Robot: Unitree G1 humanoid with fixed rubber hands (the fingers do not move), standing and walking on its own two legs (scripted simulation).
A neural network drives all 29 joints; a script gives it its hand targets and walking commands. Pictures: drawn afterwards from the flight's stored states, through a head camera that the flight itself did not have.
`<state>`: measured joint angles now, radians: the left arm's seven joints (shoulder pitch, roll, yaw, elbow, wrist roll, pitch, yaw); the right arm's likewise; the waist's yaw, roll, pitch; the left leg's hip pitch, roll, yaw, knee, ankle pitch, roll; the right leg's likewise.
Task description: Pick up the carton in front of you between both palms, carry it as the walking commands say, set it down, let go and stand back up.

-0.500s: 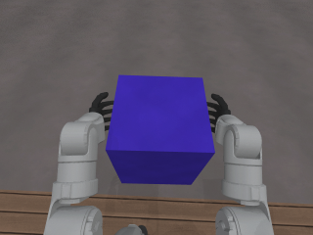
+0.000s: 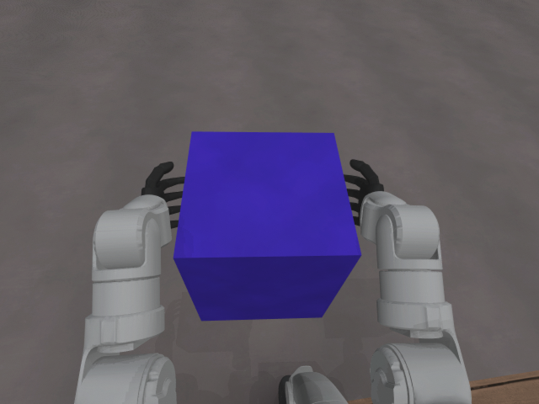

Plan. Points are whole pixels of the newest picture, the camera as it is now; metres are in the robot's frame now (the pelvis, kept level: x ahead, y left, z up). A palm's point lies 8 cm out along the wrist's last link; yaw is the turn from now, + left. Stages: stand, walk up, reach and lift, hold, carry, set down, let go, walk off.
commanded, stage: carry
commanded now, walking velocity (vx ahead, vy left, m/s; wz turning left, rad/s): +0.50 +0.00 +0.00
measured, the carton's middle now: (263, 233) +0.37 -0.02 +0.03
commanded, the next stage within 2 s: none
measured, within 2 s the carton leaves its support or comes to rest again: neither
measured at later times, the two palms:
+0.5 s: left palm (163, 123) +0.62 +0.16 +0.05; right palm (307, 116) +0.65 -0.14 +0.05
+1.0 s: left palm (177, 42) +0.90 +0.15 +0.08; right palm (297, 42) +0.90 -0.15 +0.09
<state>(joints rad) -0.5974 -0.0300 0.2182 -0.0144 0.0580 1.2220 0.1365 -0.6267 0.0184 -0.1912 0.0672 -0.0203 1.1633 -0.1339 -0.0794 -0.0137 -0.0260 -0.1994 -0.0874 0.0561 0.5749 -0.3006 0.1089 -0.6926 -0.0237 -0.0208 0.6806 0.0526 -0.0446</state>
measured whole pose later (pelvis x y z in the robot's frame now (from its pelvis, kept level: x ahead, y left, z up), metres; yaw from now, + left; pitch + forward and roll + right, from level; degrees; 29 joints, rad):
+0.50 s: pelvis +0.29 -0.01 -0.04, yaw +1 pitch +5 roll +1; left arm -0.56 -0.04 0.18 0.02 0.02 1.15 0.15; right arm -0.55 0.03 -0.20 0.00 -0.06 1.16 -0.13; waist 0.08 0.01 0.01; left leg -0.79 0.06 0.02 0.92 -0.17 0.01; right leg -0.25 0.05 -0.07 0.54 -0.36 -0.11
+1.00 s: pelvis +0.57 +0.00 -0.02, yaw -1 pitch +6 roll -1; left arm -0.51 -0.08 0.20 -0.07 0.09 1.22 0.13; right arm -0.52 0.08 -0.23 -0.04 -0.08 1.19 -0.12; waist -0.01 -0.01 -0.06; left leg -0.15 0.02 0.10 0.30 -0.24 0.03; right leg -0.56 -0.06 -0.09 0.59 -0.15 0.02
